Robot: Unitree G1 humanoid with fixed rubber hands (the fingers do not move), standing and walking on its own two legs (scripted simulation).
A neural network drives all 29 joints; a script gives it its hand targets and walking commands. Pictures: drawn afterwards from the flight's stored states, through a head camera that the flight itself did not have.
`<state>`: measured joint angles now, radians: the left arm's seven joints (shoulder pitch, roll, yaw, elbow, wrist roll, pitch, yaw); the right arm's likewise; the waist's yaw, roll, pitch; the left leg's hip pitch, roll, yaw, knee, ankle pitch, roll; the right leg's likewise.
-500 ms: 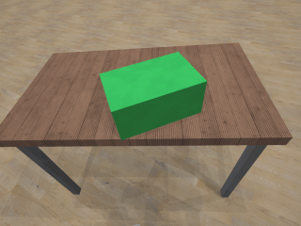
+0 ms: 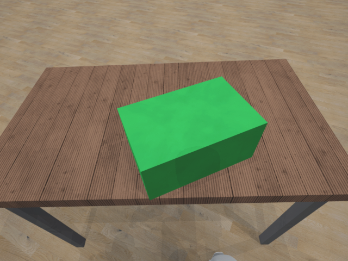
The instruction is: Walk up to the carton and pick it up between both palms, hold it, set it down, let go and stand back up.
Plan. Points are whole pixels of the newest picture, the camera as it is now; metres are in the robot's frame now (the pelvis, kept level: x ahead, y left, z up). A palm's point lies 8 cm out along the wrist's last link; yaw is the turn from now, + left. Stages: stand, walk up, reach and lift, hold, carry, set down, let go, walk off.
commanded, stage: walk up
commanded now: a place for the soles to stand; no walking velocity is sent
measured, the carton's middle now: (188, 134) +0.45 -0.03 +0.02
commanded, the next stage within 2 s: none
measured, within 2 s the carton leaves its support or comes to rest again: neither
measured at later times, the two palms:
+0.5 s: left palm out of the picture +0.08 +0.31 -0.12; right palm out of the picture +0.07 -0.31 -0.12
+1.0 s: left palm out of the picture +0.09 +0.31 -0.11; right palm out of the picture +0.08 -0.32 -0.12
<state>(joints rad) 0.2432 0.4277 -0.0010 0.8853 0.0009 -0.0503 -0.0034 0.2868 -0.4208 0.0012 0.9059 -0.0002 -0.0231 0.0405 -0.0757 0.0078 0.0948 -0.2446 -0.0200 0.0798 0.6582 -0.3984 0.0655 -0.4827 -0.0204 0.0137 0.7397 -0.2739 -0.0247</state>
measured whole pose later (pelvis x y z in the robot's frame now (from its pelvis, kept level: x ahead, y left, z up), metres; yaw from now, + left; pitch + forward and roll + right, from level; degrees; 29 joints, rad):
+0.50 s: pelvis +0.02 -0.01 -0.01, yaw -1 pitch -2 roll -1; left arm 0.24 0.40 0.00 0.97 0.01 -0.03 0.01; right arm 0.24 -0.40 0.00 0.91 0.00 0.00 0.02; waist -0.02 0.03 0.12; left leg -0.33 0.02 0.08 0.80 -0.42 0.05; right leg -0.34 0.01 0.00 0.74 -0.36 0.00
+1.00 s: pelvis +0.02 +0.00 -0.01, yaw -1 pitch -2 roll -1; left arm 0.23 0.40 0.00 0.96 0.01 -0.04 0.01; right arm 0.21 -0.40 0.00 0.91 0.00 0.00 0.02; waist -0.03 0.02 0.09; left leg -0.33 0.02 0.08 0.76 -0.39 0.05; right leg -0.34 0.01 0.01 0.73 -0.36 0.00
